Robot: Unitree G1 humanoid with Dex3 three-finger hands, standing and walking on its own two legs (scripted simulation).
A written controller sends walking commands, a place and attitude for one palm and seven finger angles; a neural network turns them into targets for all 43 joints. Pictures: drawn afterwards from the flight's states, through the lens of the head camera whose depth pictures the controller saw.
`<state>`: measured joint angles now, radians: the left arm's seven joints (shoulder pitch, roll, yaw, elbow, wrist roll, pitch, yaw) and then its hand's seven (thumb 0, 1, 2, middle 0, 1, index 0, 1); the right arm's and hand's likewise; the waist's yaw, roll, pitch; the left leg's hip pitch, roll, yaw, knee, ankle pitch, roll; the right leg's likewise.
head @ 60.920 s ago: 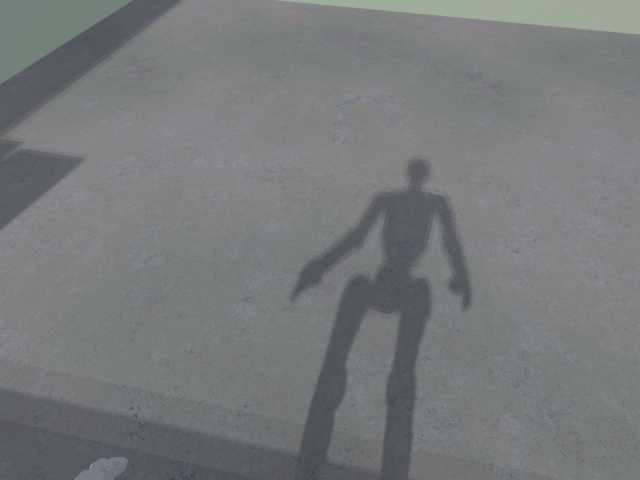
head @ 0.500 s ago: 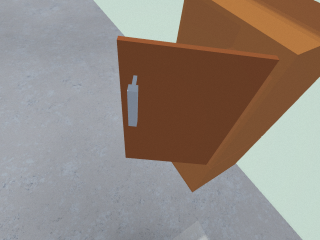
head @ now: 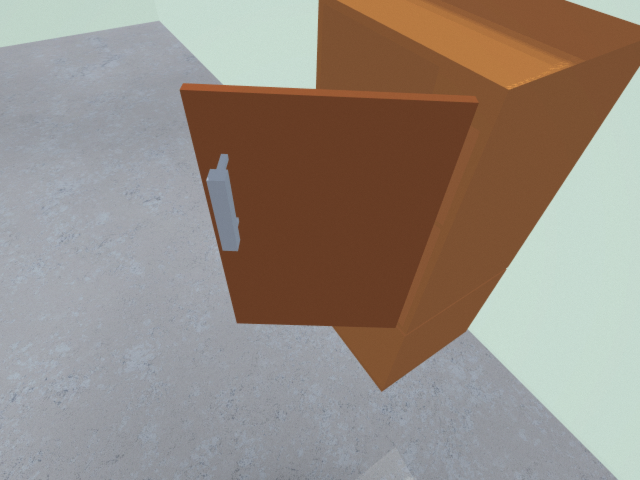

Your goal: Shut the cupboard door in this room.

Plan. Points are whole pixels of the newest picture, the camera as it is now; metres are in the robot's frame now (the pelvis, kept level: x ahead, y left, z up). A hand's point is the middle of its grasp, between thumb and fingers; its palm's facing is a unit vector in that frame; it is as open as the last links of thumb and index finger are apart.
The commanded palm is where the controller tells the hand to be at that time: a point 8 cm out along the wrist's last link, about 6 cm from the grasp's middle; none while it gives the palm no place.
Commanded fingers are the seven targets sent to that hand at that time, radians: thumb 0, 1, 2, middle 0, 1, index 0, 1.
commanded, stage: come to a stop and stand still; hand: left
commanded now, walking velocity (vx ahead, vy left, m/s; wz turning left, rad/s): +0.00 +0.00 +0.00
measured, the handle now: (227, 203) +0.49 +0.16 +0.06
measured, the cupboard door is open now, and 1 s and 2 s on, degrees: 56 56 56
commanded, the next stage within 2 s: look again from close up in 0.04 s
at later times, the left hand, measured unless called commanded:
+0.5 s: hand out of the picture +0.02 +0.21 -0.18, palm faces +0.02 -0.97 -0.22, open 7.3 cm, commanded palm none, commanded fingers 0.00 0.90 0.90 -0.20 -0.30 -0.20 -0.30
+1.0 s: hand out of the picture +0.03 +0.20 -0.18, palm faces -0.02 -0.98 -0.21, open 7.3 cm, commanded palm none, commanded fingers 0.00 0.90 0.90 -0.20 -0.30 -0.20 -0.30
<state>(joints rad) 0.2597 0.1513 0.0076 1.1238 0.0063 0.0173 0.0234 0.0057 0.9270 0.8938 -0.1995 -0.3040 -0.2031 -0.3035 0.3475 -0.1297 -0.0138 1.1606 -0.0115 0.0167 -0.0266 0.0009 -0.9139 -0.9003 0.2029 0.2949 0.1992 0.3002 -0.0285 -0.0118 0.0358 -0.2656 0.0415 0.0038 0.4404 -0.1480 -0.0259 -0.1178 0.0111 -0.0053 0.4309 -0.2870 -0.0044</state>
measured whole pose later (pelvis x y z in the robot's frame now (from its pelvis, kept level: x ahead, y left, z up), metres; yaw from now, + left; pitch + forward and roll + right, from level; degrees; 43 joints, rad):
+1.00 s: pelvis +0.02 +0.01 -0.01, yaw -1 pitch +1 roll +0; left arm 0.31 0.22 0.01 1.03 0.03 0.02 0.00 0.00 0.91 0.89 -0.20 -0.30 -0.20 -0.30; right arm 0.22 -0.18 -0.02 1.04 -0.02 0.01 -0.02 0.00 -0.91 -0.90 0.21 0.30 0.20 0.30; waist 0.00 -0.02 0.03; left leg -0.33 0.03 0.03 0.56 -0.24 0.00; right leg -0.19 -0.01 0.02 0.54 -0.37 0.01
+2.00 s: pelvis -0.05 +0.04 -0.01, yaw +0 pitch -1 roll -2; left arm 0.35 0.22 0.01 0.96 0.03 0.02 0.03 0.00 0.91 0.89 -0.20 -0.30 -0.20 -0.30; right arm 0.32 -0.20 -0.02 1.01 -0.02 0.03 0.00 0.00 -0.91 -0.90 0.21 0.30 0.20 0.30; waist -0.01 0.00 0.02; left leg -0.37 -0.02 0.05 0.50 -0.16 0.07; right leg -0.24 -0.01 0.03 0.54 -0.34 -0.02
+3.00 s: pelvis -0.19 +0.09 +0.00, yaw -3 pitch -1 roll -1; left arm 0.33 0.17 0.03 1.01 0.02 0.03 0.02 0.00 0.91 0.89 -0.20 -0.30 -0.20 -0.30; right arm 0.41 -0.11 -0.02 1.09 -0.02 0.02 -0.02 0.00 -0.91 -0.90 0.21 0.30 0.20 0.30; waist -0.04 -0.02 -0.01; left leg -0.37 -0.04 0.05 0.52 -0.27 0.01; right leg -0.08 0.04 -0.04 0.35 -0.26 -0.07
